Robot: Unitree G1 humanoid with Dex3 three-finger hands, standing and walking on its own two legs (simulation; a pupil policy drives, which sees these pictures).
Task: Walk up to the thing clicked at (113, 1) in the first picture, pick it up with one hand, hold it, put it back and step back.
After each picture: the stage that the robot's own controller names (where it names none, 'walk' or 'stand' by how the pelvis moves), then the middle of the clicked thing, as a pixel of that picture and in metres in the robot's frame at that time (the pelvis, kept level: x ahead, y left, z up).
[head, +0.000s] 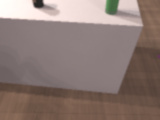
stand; out of the picture +0.84 -0.14 +0.11
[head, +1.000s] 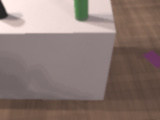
walk; out of the picture +0.74 +0.06 +0.13
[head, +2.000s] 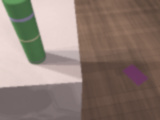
stand; (28, 33) +0.43 +0.21 +0.14
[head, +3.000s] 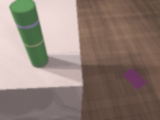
stand; (32, 38) +0.44 +0.20 +0.11
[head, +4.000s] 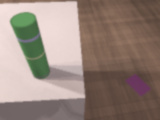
stand; (34, 50) +0.41 +0.19 +0.11
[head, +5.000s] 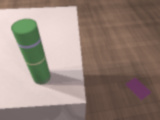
stand; (34, 56) +0.39 +0.19 +0.10
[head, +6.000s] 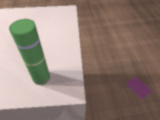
stand; (33, 56) +0.39 +0.20 +0.10
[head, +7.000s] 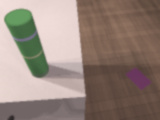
rise first; (31, 49) +0.40 +0.20 +0.11
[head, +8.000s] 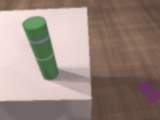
rise first; (43, 52) +0.41 +0.20 +0.11
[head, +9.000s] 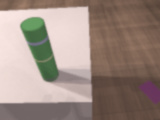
go down; (43, 53) +0.40 +0.19 +0.11
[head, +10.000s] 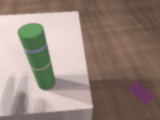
go down; (40, 61) +0.38 +0.17 +0.11
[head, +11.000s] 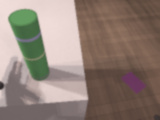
close in; (33, 50) +0.39 +0.18 +0.12
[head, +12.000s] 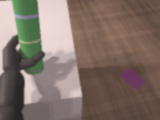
close; (29, 37) +0.44 +0.19 +0.14
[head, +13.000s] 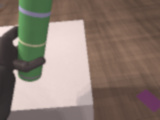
lift; (33, 38) +0.32 +0.15 +0.27
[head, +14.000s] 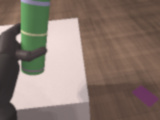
hold; (34, 30) +0.36 +0.15 +0.27
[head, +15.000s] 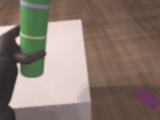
hold; (34, 33) +0.35 +0.16 +0.27
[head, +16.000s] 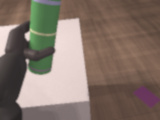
crouch; (43, 29) +0.35 +0.12 +0.28
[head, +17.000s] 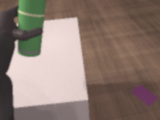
crouch; (32, 12) +0.41 +0.16 +0.30
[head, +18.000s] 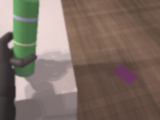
lower; (25, 39) +0.44 +0.18 +0.13
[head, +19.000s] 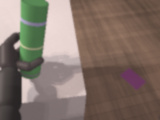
lower; (32, 42) +0.41 +0.18 +0.15
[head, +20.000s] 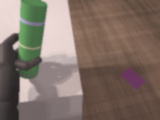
lower; (30, 42) +0.42 +0.18 +0.14
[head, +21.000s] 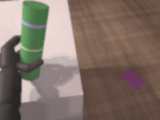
lower; (32, 44) +0.41 +0.17 +0.14
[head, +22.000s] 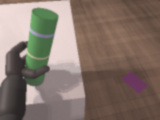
draw back; (38, 51) +0.39 +0.16 +0.14
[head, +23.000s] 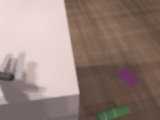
withdraw; (113, 113) +0.45 -0.25 -0.66
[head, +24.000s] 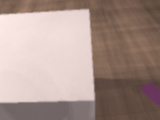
sink last; out of the picture +0.48 -0.59 -0.74
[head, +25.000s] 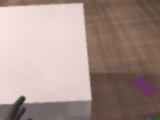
stand; out of the picture +0.47 -0.59 -0.74
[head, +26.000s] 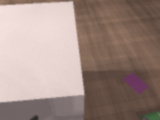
stand; (157, 116) +0.49 -0.58 -0.74
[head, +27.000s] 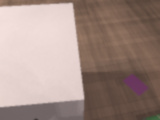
stand; (158, 119) +0.46 -0.58 -0.74
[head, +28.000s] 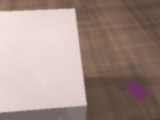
walk; out of the picture +0.43 -0.59 -0.74
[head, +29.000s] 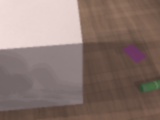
walk; (154, 85) +0.64 -0.58 -0.71
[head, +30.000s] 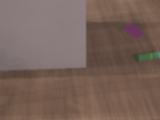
walk; (149, 56) +0.97 -0.58 -0.72
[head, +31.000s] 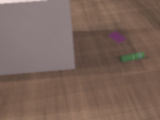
walk; (132, 57) +1.14 -0.50 -0.72
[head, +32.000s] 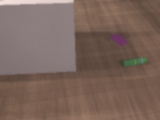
stand; (134, 62) +1.08 -0.53 -0.75
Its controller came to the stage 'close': yes
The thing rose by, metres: 0.20
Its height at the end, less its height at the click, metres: -0.85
